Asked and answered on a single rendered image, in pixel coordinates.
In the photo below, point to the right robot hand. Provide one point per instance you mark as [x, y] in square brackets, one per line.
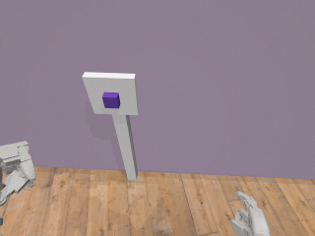
[254, 221]

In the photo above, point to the panel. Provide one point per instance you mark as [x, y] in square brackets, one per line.
[126, 85]

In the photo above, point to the left robot hand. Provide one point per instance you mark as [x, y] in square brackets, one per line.
[16, 161]

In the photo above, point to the button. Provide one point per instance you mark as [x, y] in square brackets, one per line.
[111, 100]

